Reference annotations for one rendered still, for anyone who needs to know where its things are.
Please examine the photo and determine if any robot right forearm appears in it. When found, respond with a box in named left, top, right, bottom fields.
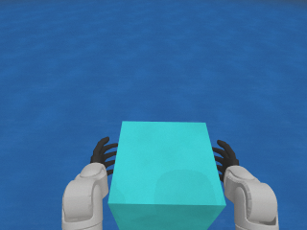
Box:
left=224, top=165, right=279, bottom=230

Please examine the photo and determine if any robot left forearm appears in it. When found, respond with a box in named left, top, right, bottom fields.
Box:
left=61, top=162, right=109, bottom=230

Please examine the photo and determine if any robot left hand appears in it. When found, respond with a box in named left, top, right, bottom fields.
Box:
left=89, top=136, right=118, bottom=176

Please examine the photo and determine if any robot right hand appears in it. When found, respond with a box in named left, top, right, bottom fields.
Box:
left=211, top=140, right=240, bottom=183

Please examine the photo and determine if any carton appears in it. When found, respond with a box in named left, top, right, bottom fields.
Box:
left=107, top=121, right=226, bottom=230

